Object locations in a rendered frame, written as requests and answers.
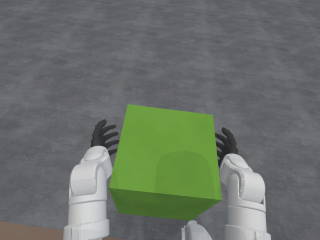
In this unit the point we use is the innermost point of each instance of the left robot hand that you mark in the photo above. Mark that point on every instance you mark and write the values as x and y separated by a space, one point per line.
99 140

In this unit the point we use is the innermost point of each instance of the robot right shin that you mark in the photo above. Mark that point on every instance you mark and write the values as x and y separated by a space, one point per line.
192 222

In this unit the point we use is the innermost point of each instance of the right robot forearm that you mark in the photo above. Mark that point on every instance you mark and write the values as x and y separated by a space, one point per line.
246 218

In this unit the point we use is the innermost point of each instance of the carton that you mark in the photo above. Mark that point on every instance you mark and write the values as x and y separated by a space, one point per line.
166 164

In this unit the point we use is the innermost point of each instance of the robot right thigh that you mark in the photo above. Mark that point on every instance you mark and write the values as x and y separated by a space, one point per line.
194 232

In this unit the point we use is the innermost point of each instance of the right robot hand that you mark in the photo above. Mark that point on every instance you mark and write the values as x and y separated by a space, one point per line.
229 146

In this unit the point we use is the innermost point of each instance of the left robot forearm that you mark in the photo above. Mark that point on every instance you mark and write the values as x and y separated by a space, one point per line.
87 211

